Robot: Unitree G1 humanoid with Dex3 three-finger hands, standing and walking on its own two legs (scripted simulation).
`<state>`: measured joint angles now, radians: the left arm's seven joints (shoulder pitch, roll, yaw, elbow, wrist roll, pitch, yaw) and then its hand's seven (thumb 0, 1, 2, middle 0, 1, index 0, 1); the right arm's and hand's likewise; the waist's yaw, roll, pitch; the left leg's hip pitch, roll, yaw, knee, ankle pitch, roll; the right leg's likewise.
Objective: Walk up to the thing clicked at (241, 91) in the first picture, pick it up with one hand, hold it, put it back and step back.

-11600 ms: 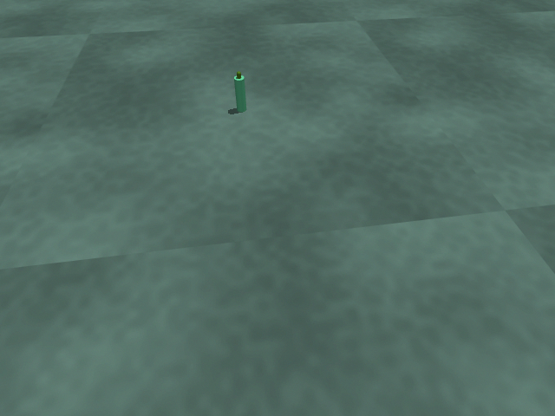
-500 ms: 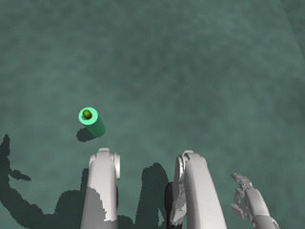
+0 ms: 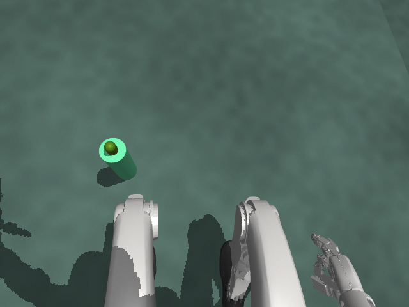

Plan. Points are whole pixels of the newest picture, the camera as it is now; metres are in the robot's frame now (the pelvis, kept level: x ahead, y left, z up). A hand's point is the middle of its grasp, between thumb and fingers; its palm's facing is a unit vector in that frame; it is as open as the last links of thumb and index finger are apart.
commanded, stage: go down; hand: left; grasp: from the side
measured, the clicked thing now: (119, 159) +0.44 +0.23 -0.30
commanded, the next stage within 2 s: approach in 0.06 s
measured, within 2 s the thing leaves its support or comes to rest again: neither
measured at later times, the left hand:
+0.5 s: hand out of the picture +0.37 +0.39 -0.09, palm faces +0.20 -0.98 -0.02, open 17.6 cm
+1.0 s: hand (94, 171) +0.39 +0.28 -0.27, palm faces +0.06 -1.00 +0.04, open 17.6 cm
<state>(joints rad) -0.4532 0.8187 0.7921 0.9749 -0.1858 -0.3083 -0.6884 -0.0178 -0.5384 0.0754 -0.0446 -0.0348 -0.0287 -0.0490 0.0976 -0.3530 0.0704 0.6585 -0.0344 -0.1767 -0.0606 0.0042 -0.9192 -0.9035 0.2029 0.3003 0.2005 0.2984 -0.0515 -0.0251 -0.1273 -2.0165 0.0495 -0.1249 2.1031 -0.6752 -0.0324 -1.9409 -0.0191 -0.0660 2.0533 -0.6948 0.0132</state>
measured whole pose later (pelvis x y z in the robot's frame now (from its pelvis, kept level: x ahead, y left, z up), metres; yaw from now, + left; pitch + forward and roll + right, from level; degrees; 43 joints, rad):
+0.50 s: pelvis -0.01 +0.00 -0.06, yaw -2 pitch +31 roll -6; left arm -0.56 0.81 0.81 1.17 -0.28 -0.58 -0.75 -0.02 -0.56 0.03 -0.07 -0.05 -0.05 -0.07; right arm 0.05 -0.37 0.12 0.68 -0.09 -0.21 -0.02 0.00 -0.91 -0.90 0.20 0.30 0.20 0.30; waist -0.09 -0.07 -0.05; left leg -2.16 0.05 -0.15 2.30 -0.69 -0.03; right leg -2.08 0.00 -0.07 2.24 -0.70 0.02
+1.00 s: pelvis -0.02 +0.01 -0.14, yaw -7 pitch +18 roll -11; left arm -0.54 0.72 0.67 1.28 -0.23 -0.88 -0.54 -0.02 -0.59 0.01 -0.08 -0.08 -0.07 -0.09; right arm -0.12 -0.36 0.32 0.65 -0.24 -0.11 0.07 0.00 -0.93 -0.90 0.20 0.30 0.20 0.30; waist -0.18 -0.18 0.18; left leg -2.24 0.04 -0.30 2.61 -0.70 -0.05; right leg -2.13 0.05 -0.15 2.45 -0.66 0.05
